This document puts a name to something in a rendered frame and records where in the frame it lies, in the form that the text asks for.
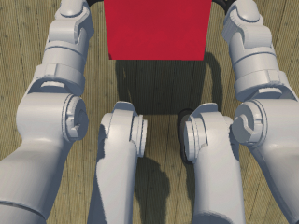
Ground robot right foot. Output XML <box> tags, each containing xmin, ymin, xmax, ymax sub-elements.
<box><xmin>177</xmin><ymin>108</ymin><xmax>194</xmax><ymax>165</ymax></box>

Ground right robot thigh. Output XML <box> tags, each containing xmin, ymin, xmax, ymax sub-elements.
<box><xmin>183</xmin><ymin>111</ymin><xmax>246</xmax><ymax>224</ymax></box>

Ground right robot forearm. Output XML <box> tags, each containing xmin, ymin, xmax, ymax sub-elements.
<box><xmin>221</xmin><ymin>0</ymin><xmax>299</xmax><ymax>103</ymax></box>

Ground left robot forearm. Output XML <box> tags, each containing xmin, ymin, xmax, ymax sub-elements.
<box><xmin>16</xmin><ymin>0</ymin><xmax>94</xmax><ymax>133</ymax></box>

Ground robot right upper arm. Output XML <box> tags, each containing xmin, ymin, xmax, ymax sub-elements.
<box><xmin>231</xmin><ymin>99</ymin><xmax>299</xmax><ymax>224</ymax></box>

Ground carton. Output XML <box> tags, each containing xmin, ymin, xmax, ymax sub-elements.
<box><xmin>104</xmin><ymin>0</ymin><xmax>212</xmax><ymax>61</ymax></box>

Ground robot left upper arm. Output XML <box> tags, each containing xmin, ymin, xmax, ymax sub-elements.
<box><xmin>0</xmin><ymin>92</ymin><xmax>89</xmax><ymax>224</ymax></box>

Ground right robot hand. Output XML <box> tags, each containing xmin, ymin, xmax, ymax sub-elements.
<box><xmin>212</xmin><ymin>0</ymin><xmax>236</xmax><ymax>16</ymax></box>

